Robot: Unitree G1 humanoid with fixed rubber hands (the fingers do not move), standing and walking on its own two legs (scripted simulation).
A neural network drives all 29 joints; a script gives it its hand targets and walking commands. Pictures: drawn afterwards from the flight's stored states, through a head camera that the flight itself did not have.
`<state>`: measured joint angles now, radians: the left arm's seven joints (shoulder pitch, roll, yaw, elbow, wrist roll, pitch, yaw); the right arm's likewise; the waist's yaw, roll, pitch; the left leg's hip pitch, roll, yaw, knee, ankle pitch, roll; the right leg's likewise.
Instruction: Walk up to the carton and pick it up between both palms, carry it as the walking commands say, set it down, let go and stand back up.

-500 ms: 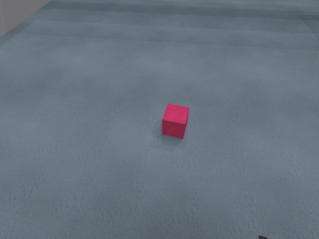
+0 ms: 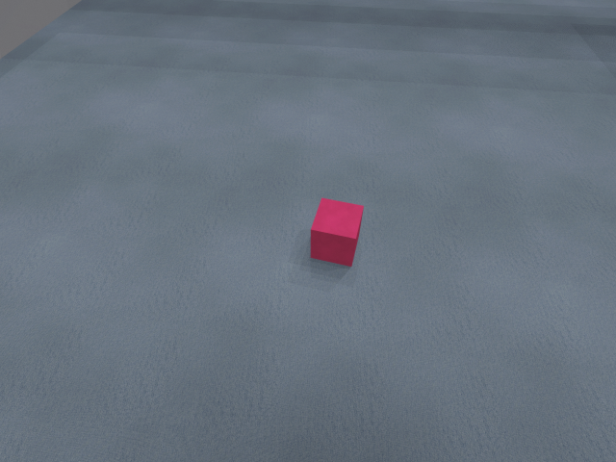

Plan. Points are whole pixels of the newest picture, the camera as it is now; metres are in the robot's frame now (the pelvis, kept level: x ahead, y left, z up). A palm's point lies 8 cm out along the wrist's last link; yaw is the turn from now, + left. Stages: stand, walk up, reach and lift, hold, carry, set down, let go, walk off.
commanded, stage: walk up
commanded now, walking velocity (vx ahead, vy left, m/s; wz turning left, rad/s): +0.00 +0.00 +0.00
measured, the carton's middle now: (336, 232) +1.00 -0.13 -0.69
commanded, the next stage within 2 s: none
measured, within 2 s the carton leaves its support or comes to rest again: neither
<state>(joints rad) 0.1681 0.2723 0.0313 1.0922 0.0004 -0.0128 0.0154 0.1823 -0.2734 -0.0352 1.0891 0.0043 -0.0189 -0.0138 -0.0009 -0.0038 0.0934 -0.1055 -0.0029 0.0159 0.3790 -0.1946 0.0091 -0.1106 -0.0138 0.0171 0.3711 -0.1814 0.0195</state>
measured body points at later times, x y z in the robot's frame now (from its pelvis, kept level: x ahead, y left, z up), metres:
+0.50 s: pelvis +0.06 -0.03 -0.01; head +0.07 -0.04 +0.44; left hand +0.12 +0.21 -0.16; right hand +0.05 -0.26 -0.18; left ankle +0.01 +0.10 -0.72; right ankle +0.06 -0.13 -0.75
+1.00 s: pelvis +0.31 +0.01 -0.04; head +0.35 +0.02 +0.41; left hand +0.29 +0.25 -0.20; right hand +0.39 -0.22 -0.18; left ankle +0.39 +0.13 -0.75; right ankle +0.18 -0.10 -0.65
